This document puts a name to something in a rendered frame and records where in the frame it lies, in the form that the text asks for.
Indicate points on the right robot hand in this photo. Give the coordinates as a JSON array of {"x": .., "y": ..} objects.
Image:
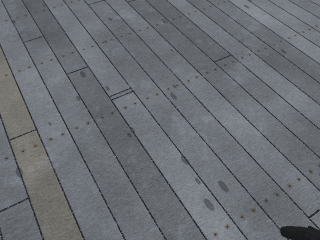
[{"x": 300, "y": 233}]

